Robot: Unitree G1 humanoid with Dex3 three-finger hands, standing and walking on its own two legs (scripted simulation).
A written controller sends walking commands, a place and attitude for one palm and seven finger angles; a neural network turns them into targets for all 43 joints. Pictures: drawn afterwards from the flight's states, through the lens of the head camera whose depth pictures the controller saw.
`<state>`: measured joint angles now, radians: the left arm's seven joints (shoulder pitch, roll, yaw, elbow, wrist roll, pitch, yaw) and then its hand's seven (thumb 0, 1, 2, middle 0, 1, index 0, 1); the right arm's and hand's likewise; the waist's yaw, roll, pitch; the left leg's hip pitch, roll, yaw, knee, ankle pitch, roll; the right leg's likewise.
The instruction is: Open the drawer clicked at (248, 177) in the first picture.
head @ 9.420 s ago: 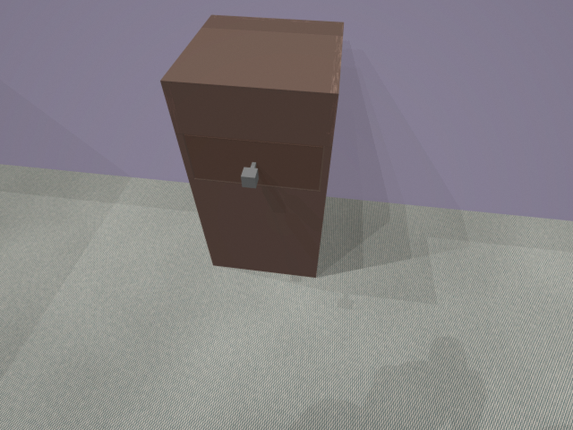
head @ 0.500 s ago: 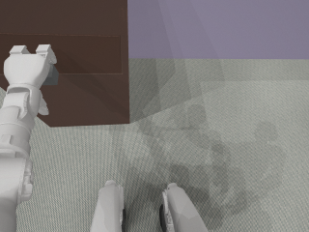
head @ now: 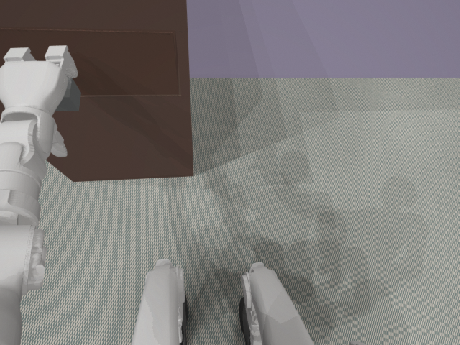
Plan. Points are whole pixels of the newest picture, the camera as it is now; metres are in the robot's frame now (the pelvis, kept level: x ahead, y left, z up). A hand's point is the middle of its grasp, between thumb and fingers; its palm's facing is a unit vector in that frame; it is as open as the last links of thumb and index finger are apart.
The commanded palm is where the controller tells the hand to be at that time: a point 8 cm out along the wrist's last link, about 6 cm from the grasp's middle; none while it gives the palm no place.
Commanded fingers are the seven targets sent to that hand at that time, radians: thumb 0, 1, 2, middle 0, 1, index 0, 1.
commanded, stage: lower the fingers behind the handle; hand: left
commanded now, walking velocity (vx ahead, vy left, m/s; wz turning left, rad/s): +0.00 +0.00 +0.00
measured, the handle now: (64, 85) +0.56 +0.28 -0.01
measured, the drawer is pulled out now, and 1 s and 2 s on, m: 0.00 0.00 0.00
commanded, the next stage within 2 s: lift the fingers back up to retry in 0.22 s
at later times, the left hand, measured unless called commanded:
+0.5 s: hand (52, 105) +0.51 +0.29 +0.00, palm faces -0.06 -0.01 -1.00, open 13.8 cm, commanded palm +0.51 +0.26 +0.06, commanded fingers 0.00 -0.50 0.30 -0.30 -1.20 -0.30 -1.20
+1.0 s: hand (29, 82) +0.51 +0.29 +0.07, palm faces -0.09 -0.05 -0.99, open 13.8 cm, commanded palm +0.50 +0.27 +0.11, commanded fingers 0.00 -0.50 0.30 -0.30 -1.20 -0.30 -1.20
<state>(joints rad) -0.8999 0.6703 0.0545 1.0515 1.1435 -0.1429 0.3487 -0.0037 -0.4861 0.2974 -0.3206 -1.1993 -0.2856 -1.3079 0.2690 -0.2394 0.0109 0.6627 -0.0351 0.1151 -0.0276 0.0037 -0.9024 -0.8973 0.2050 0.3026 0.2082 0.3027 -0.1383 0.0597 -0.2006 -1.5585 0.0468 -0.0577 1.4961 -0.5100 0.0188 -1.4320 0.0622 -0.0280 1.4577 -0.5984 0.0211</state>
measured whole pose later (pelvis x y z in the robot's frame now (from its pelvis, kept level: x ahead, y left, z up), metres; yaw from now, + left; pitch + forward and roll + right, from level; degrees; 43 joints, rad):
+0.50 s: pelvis +0.00 +0.00 +0.01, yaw +0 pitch +32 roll -6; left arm -0.88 0.66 0.05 1.01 1.13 -0.11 0.30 0.00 -0.49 0.30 -0.32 -1.20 -0.29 -1.27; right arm 0.28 -0.23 0.01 0.67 -0.03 0.11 -0.04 0.00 -0.90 -0.90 0.20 0.30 0.21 0.30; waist -0.14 0.06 -0.18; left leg -1.53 0.05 -0.06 1.46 -0.49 0.02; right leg -1.40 0.06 -0.03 1.41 -0.58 0.02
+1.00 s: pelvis +0.03 +0.00 +0.08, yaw +1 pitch +27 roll -5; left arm -0.76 0.61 0.04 1.01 1.10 -0.15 0.31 0.00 -0.49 0.30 -0.32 -1.20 -0.32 -1.20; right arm 0.30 -0.24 -0.02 0.70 -0.03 0.13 -0.04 0.00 -0.90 -0.90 0.20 0.30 0.21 0.30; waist -0.12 0.05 -0.17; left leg -1.19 0.05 -0.04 1.18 -0.46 0.02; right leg -1.07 0.06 -0.01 1.12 -0.52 0.02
